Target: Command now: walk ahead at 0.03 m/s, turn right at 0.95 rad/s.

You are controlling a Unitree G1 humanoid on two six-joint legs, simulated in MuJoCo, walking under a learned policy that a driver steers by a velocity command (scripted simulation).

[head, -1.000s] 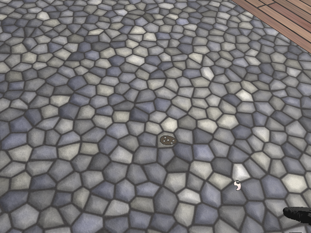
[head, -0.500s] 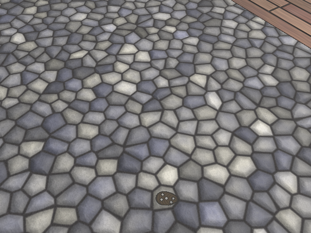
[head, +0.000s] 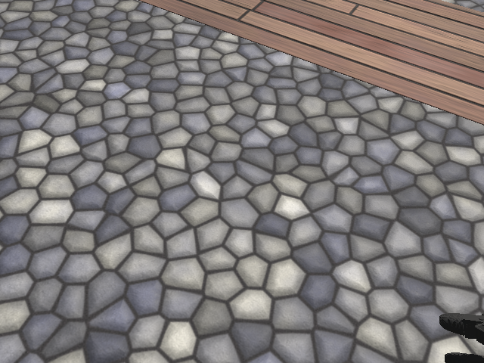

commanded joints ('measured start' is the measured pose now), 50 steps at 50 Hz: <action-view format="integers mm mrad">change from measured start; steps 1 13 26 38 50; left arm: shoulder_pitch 87 3 -118 -244 -239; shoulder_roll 202 26 66 -17 22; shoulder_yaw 45 -17 1 -9 -2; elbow -60 -58 -34 -70 14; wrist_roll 3 42 54 64 44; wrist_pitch -14 -16 -37 -63 -74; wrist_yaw -23 -9 8 -24 -21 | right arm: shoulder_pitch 20 67 202 369 182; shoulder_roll -102 -118 -142 -362 -223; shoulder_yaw -32 -14 -29 -98 -42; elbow -74 -18 16 -87 -123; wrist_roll -13 3 57 3 41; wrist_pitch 6 42 72 77 88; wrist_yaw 2 17 28 31 -36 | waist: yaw -13 -62 -52 -121 -62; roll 209 131 -157 443 150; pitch -151 -117 -67 -167 -102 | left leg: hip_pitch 301 239 -268 379 225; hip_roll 433 324 138 445 229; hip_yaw -335 -4 144 -485 -279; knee -107 -163 638 -72 -78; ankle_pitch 218 146 -466 526 99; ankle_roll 250 247 -58 369 200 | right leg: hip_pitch -257 -200 257 -391 -279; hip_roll -151 -299 -615 -224 -204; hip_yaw -125 -310 -227 -442 -264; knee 358 231 -378 483 161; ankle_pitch -115 73 669 -268 193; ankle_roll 93 133 -183 125 125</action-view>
